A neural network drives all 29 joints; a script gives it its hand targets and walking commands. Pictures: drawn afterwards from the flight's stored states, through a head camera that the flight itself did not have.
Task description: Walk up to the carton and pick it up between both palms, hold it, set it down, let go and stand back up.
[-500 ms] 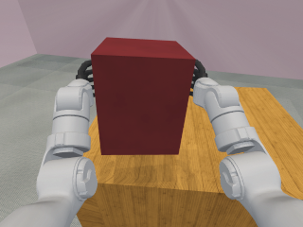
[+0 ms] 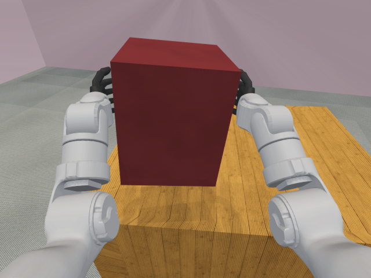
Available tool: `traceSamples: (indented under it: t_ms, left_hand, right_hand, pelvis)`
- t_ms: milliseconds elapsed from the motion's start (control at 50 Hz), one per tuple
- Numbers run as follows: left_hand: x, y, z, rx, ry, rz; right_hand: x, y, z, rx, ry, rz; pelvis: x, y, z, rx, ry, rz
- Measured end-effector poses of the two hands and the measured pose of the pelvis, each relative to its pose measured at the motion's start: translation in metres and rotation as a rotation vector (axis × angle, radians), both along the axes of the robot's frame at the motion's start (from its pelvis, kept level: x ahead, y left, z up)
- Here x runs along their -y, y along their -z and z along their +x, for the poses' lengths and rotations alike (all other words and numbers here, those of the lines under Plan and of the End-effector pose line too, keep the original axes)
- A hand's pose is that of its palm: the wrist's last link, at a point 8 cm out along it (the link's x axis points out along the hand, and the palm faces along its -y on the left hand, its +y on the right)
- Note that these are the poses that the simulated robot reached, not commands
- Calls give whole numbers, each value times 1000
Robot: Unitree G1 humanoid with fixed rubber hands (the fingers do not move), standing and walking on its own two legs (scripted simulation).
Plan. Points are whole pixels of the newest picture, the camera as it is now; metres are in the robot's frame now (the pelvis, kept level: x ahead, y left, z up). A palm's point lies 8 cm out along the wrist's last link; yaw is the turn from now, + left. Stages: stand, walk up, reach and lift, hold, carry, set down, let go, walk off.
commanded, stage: hold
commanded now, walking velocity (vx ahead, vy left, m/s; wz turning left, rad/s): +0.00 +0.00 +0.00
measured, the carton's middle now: (171, 110) +0.40 +0.02 +0.24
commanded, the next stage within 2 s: none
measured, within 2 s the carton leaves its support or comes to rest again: neither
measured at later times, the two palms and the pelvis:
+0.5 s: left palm (98, 98) +0.37 +0.16 +0.29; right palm (245, 96) +0.37 -0.13 +0.28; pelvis +0.00 +0.00 +0.00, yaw +0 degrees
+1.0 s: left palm (99, 97) +0.37 +0.16 +0.29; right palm (247, 94) +0.37 -0.13 +0.29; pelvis +0.00 +0.00 +0.00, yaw +0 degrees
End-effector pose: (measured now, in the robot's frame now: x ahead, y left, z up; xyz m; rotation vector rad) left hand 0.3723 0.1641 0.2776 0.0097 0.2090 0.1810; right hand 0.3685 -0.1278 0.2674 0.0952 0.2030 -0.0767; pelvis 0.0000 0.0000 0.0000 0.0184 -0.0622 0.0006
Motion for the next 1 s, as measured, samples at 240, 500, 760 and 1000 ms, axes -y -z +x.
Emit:
traceSamples:
  t_ms: [240, 500, 760, 1000]
  left_hand:
    - [5, 10, 6, -58, 19, 20]
    - [-1, -11, -3, 47, -2, 7]
    - [3, 19, 4, -84, 15, 17]
    - [2, -11, -3, 44, 3, 16]
  right_hand:
    - [5, -9, 6, -53, 9, -28]
    - [-1, -15, -2, 49, -1, -4]
    - [3, 3, 4, -78, 5, -26]
    - [2, -21, -2, 49, 1, -10]
  pelvis:
    - [1, 0, -1, 1, 0, 1]
    - [0, 0, -1, 2, 0, 0]
    - [0, 0, -1, 2, 0, 0]
    - [0, 0, -2, 7, 0, 0]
